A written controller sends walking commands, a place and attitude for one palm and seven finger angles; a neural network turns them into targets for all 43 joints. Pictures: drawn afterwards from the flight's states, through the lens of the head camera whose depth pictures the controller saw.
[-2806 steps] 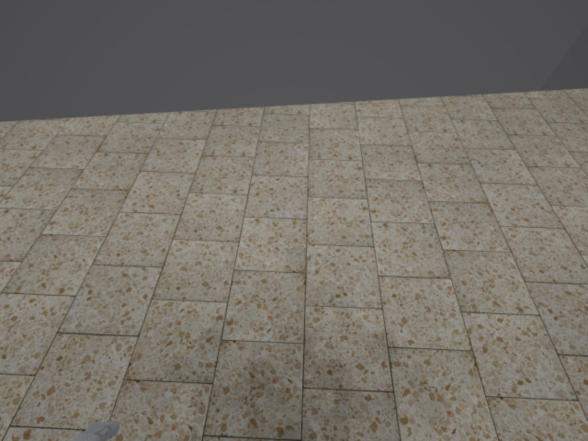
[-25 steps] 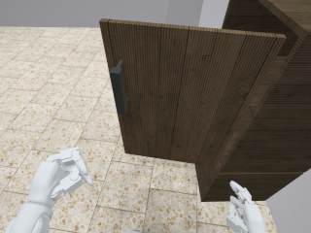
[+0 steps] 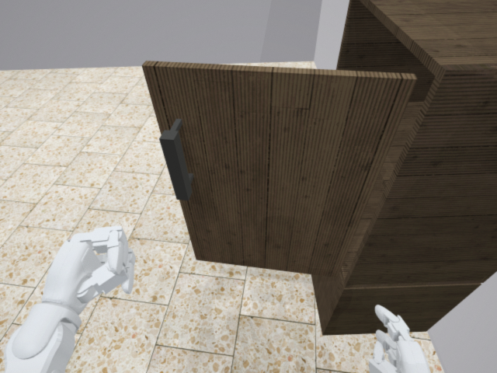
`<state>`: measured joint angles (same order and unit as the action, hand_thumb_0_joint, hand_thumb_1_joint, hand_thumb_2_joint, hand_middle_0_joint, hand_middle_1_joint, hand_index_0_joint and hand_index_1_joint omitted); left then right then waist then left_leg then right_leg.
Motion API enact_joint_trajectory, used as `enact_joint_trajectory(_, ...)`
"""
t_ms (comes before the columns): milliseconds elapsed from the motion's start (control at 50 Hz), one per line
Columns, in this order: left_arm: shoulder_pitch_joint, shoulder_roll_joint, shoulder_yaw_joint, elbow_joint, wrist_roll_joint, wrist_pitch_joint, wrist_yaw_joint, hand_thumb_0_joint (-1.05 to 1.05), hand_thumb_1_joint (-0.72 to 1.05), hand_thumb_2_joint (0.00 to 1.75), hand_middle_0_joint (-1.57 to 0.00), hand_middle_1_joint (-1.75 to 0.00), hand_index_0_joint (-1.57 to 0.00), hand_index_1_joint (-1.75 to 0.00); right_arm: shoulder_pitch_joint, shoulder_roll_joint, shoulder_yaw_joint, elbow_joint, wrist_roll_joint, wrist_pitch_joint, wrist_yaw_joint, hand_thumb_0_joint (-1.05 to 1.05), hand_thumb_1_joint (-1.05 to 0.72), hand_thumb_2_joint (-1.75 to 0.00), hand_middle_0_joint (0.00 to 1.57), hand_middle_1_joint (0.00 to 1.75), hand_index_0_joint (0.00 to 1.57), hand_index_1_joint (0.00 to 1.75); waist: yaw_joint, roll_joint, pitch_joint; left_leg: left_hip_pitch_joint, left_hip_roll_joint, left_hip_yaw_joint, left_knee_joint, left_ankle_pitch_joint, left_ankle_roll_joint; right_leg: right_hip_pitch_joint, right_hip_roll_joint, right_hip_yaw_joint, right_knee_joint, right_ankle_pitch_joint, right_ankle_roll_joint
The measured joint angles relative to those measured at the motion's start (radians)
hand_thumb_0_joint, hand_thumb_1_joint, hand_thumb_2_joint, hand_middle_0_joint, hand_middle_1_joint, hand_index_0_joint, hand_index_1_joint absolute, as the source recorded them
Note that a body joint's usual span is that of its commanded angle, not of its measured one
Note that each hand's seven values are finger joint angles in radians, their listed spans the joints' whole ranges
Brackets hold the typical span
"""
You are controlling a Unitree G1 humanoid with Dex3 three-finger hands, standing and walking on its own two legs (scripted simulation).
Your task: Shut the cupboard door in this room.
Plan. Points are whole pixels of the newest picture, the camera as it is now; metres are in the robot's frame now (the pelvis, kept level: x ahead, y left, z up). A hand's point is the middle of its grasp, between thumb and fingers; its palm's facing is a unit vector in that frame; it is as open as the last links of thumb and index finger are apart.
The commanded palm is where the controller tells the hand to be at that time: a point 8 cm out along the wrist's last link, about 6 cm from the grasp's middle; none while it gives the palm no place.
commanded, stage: raise the hand and make a fist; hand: left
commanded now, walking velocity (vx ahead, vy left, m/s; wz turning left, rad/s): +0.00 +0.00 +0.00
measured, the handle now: (181, 160) +0.46 +0.16 +0.10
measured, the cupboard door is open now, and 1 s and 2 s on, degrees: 80 80 80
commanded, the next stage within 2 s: bring the fist close to the handle in 0.24 s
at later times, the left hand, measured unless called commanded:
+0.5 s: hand (140, 264) +0.24 +0.17 +0.11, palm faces -0.06 -1.00 -0.06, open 3.1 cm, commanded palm +0.23 +0.22 +0.11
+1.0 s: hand (162, 227) +0.31 +0.16 +0.10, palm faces -0.07 -1.00 -0.04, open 3.1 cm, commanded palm +0.30 +0.21 +0.11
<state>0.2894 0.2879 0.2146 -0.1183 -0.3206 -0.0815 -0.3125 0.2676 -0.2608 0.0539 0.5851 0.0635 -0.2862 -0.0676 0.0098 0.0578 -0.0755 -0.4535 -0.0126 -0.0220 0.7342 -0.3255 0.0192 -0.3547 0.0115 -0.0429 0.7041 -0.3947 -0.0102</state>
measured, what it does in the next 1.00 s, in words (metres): stands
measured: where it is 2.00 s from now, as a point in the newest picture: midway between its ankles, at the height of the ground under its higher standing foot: outside the picture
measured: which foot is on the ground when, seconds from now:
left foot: down 0.00-1.00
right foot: down 0.00-1.00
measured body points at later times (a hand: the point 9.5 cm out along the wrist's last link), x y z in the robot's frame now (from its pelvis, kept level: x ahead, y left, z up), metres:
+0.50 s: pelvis +0.00 -0.01 +0.00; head +0.00 -0.03 +0.45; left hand +0.24 +0.23 +0.11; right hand +0.18 -0.24 -0.07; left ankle +0.03 +0.11 -0.72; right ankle -0.02 -0.11 -0.72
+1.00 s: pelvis +0.01 +0.00 +0.00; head +0.02 -0.02 +0.45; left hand +0.31 +0.21 +0.11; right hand +0.17 -0.24 -0.08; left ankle +0.03 +0.11 -0.72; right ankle -0.02 -0.11 -0.72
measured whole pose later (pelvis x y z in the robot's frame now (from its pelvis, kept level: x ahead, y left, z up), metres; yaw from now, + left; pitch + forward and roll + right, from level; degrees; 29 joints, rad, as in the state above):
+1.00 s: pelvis +0.01 +0.00 +0.00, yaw -1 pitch +4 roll +0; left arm 0.02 0.24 0.14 0.08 -0.24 -0.08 -0.22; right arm 0.25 -0.26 0.04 0.61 0.06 -0.23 -0.06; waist 0.00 0.04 -0.07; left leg -0.45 -0.02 -0.01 0.72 -0.34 0.02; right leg -0.37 0.01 -0.03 0.71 -0.41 -0.01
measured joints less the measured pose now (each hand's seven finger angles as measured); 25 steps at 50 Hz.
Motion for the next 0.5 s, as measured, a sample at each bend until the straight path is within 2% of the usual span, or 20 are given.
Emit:
enact_joint_trajectory(220, 0.021, -0.013, -0.008, 0.002, 0.008, -0.04, 0.009, 0.02, 0.9, 0.9, -1.3, -1.5, -1.3, -1.5, -0.005, -0.004, -0.013, 0.005, -0.004, -0.006, 0.001, 0.02, -0.9, -0.9, 0.2, 0.3, 0.2, 0.3, 0.001, -0.005, 0.002, 0.002, 0.007, -0.005, 0.002, -0.003, -0.014, -0.004, 0.007, -0.004, 0.014, -0.01, -0.013)
enact_joint_trajectory(380, 0.015, -0.014, -0.011, 0.018, 0.007, -0.035, 0.001, 0.01, 0.9, 0.9, -1.3, -1.5, -1.3, -1.5, -0.013, -0.002, -0.01, 0.002, -0.002, -0.005, -0.002, 0.02, -0.9, -0.9, 0.2, 0.3, 0.2, 0.3, 0.001, 0.001, 0.0, 0.001, 0.009, -0.006, 0.005, -0.006, -0.016, -0.004, 0.01, -0.005, 0.016, -0.013, -0.015)
enact_joint_trajectory(500, -0.045, -0.022, -0.035, 0.041, 0.021, -0.039, 0.021, 0.02, 0.9, 0.9, -1.3, -1.5, -1.3, -1.5, -0.017, -0.001, -0.008, 0.011, -0.004, -0.009, -0.007, 0.02, -0.9, -0.9, 0.2, 0.3, 0.2, 0.3, 0.003, 0.002, 0.009, 0.0, 0.005, -0.007, 0.006, -0.007, -0.013, -0.004, 0.006, -0.007, 0.017, -0.015, -0.013)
